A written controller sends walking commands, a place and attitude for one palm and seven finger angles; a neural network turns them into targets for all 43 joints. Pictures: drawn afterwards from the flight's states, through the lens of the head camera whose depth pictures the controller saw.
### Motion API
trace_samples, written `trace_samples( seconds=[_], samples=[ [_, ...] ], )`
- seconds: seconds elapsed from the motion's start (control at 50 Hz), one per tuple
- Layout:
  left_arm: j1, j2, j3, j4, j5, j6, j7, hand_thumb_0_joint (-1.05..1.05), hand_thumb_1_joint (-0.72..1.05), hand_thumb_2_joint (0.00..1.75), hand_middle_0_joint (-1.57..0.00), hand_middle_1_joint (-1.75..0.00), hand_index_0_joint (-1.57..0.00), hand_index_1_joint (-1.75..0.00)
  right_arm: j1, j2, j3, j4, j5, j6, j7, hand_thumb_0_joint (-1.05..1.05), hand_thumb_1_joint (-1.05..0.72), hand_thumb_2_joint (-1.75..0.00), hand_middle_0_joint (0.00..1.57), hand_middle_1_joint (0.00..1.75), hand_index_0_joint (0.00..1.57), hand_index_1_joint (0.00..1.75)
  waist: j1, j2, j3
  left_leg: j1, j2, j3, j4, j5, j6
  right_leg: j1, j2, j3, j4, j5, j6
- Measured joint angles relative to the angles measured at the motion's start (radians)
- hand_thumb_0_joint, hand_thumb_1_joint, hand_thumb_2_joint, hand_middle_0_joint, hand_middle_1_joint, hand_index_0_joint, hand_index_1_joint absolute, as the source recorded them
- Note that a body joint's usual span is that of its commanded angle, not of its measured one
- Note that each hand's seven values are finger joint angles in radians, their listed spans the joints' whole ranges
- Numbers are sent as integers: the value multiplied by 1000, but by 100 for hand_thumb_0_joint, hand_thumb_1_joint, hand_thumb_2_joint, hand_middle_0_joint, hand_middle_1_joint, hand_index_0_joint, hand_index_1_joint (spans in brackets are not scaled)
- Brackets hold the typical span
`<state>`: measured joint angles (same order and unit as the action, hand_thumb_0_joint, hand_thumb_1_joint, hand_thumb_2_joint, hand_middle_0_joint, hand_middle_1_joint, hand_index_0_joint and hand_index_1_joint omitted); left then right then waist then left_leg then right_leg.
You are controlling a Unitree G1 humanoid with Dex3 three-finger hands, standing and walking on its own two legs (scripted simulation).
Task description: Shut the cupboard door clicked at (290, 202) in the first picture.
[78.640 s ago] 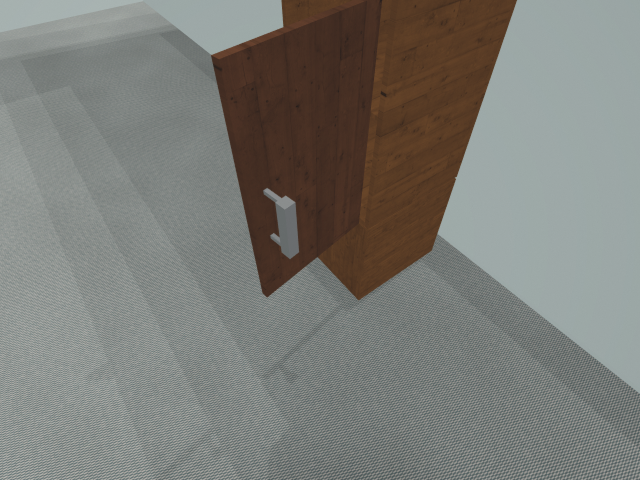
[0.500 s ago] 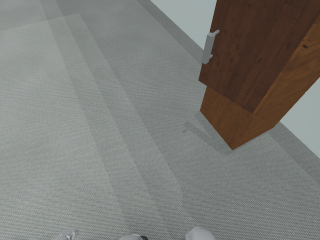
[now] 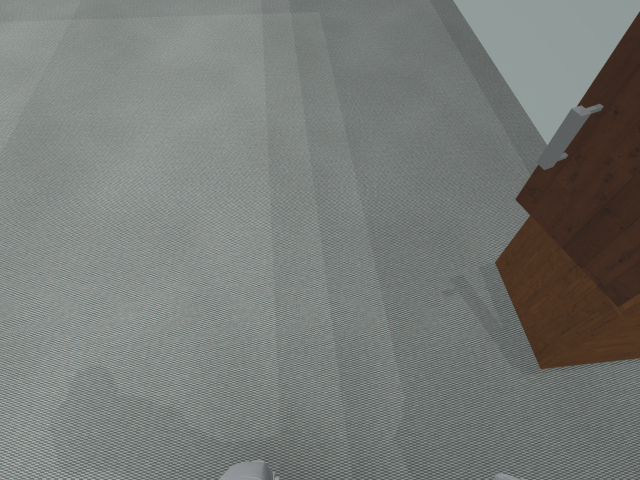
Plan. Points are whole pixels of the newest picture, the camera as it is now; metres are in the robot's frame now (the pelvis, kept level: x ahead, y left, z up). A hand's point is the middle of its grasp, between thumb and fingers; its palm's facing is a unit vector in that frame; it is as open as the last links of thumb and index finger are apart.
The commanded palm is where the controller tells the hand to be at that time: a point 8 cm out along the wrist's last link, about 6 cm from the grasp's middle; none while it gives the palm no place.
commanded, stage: walk to a spot facing it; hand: left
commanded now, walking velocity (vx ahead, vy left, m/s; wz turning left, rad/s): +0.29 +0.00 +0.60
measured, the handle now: (570, 136) +0.78 -0.49 -0.08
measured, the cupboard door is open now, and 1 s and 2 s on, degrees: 18 18 18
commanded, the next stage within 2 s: turn to face it in 0.92 s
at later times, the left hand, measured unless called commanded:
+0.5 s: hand (184, 439) +0.17 +0.20 -0.13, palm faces +0.25 -0.92 -0.29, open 7.3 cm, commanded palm none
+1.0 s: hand out of the picture +0.12 +0.20 -0.19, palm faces +0.59 -0.77 -0.23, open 7.3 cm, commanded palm none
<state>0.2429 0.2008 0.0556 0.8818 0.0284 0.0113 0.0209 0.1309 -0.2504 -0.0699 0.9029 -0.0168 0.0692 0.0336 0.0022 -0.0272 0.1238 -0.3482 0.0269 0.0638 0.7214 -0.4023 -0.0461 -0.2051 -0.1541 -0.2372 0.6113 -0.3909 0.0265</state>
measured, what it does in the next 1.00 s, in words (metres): walks ahead, turning left: left foot, then right foot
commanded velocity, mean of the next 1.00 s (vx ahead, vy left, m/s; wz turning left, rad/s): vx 0.16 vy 0.00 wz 0.58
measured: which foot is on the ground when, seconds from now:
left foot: up 0.00-0.00, down 0.02-0.42, up 0.44-0.90, down 0.92-1.00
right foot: down 0.00-0.02, up 0.04-0.40, down 0.42-0.92, up 0.94-1.00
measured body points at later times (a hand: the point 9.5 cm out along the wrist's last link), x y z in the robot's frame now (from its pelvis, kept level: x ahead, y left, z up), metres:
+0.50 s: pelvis +0.11 -0.03 +0.00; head +0.15 -0.05 +0.45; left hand +0.16 +0.25 -0.11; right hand +0.17 -0.27 -0.17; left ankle +0.01 +0.10 -0.67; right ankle +0.16 -0.11 -0.73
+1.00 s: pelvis +0.24 +0.04 -0.01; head +0.29 +0.09 +0.43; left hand +0.09 +0.24 -0.17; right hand +0.50 -0.08 -0.14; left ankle +0.25 +0.13 -0.73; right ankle +0.22 -0.13 -0.65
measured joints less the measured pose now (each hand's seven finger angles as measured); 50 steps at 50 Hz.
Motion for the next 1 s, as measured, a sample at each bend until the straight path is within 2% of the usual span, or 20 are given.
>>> trace_samples(
  seconds=[0.02,0.04,0.08,0.12,0.16,0.24,0.34,0.42,0.44,0.48,0.52,0.56,0.66,0.78,0.86,0.9,0.92,0.94,0.98,1.0],
  samples=[
    [13,8,4,3,-3,3,-3,1,91,90,-20,-30,-21,-30,0,0,5,-10,-1,-9,3,1,-91,-90,19,30,20,30,3,-4,-7,37,-3,5,-84,51,10,-12,-10,-10,37,-22,9],
    [21,18,10,8,-8,9,-7,1,91,90,-20,-30,-21,-30,-1,2,7,-17,-5,-23,3,1,-91,-90,19,30,20,30,3,-11,-12,35,-11,1,-102,118,30,-39,-18,1,107,-54,17],
    [20,43,19,28,-6,34,-9,1,91,90,-20,-30,-20,-30,-3,16,16,-22,-10,-43,-1,1,-91,-90,20,30,20,30,14,-31,-9,24,-25,-1,-57,84,61,-114,1,85,293,-156,21],
    [16,57,27,43,-3,48,-14,1,91,90,-20,-30,-20,-30,15,28,27,-29,-15,-56,-9,0,-91,-90,20,30,20,30,15,-31,-18,41,-28,-14,-76,60,70,-181,27,132,417,-153,20],
    [3,64,31,46,-2,48,-24,1,91,90,-20,-30,-20,-30,42,34,34,-29,-17,-64,-19,0,-91,-90,20,30,20,30,8,-18,-26,65,-33,-37,-124,77,67,-239,44,160,481,-90,22],
    [-28,65,31,23,-2,27,-42,1,91,90,-19,-30,-20,-30,98,40,41,-3,-16,-72,-26,0,-91,-90,20,30,20,30,-2,10,-37,119,-43,-85,-221,118,68,-302,56,199,446,12,31],
    [-65,54,25,-8,-5,12,-52,1,91,90,-19,-30,-20,-30,158,42,36,41,-17,-69,-22,0,-91,-90,20,30,20,30,-18,34,-54,171,-51,-130,-274,115,55,-291,65,209,233,62,39],
    [-74,44,15,-31,-5,-16,-58,1,91,90,-19,-30,-20,-30,199,36,26,67,-13,-62,-21,1,-91,-90,20,30,20,30,-32,51,-70,169,-54,-167,-192,34,38,-184,101,189,-5,105,30],
    [-76,38,12,-35,-1,-31,-55,1,91,90,-19,-30,-20,-30,204,32,21,77,-8,-59,-21,1,-91,-90,20,30,20,30,-30,58,-71,138,-55,-171,-97,-27,48,-176,103,177,-7,148,1],
    [-74,15,2,-36,-1,-43,-44,1,91,90,-20,-30,-20,-30,198,20,9,95,-8,-45,-19,1,-91,-90,20,30,20,30,-32,75,-67,38,-60,-161,180,-99,62,-154,95,136,25,119,-41],
    [-51,-6,-3,-29,-2,-45,-33,0,91,90,-20,-30,-20,-30,186,13,-1,103,-14,-38,-14,1,-91,-90,20,30,20,30,-30,72,-73,-61,-54,-117,392,-41,62,-107,82,107,-8,95,-54],
    [-21,-24,-5,-10,-4,-47,-25,0,91,90,-20,-30,-20,-30,167,7,-7,99,-18,-39,-6,1,-91,-90,20,30,20,30,-33,65,-80,-138,-28,-82,497,52,52,-52,75,80,-76,105,-54],
    [44,-51,-6,41,-8,-62,-6,0,93,90,-20,-30,-20,-30,112,6,-13,73,-12,-38,2,1,-91,-90,19,30,20,30,-35,50,-70,-251,16,-57,495,155,23,61,71,-3,-199,110,-53],
    [106,-53,-15,81,-5,-57,0,1,93,90,-20,-30,-20,-30,18,13,4,44,-10,-21,8,1,-91,-90,19,30,19,30,-6,39,-21,-245,30,12,243,149,20,145,67,-94,-214,51,-34],
    [137,-40,-12,95,-3,-41,-3,1,92,90,-20,-30,-20,-30,-43,22,20,9,-11,-29,11,1,-91,-90,19,30,19,30,21,17,12,-170,-1,67,38,118,50,167,37,-138,-132,-32,-6],
    [156,-31,-7,98,-6,-31,-7,1,92,90,-20,-30,-20,-30,-57,20,27,-18,-13,-43,13,1,-91,-90,19,30,19,30,27,9,16,-99,-25,83,-70,186,73,144,4,-146,-5,-89,10],
    [165,-29,-6,97,-13,-22,-10,1,91,90,-20,-30,-20,-30,-58,13,28,-34,-16,-55,13,1,-91,-90,19,30,19,30,25,20,8,-84,-27,73,-88,237,120,96,-8,-127,119,-92,16],
    [149,-19,-5,98,-18,-6,-10,1,91,90,-20,-30,-20,-30,-64,14,27,-43,-13,-67,6,0,-91,-90,19,30,20,30,21,16,14,-99,-38,65,-46,206,149,31,-12,-61,269,-137,22],
    [102,0,0,82,-20,22,-1,1,91,90,-20,-30,-20,-30,-70,15,35,-50,-6,-72,-6,0,-91,-90,19,30,20,30,29,7,30,-93,-52,52,-14,140,163,-89,10,71,498,-189,25],
    [77,8,5,71,-19,28,2,1,91,90,-20,-30,-20,-30,-66,16,39,-52,-6,-69,-12,0,-91,-90,20,30,20,30,31,6,30,-83,-57,44,-27,130,160,-140,20,110,557,-180,29]
  ],
)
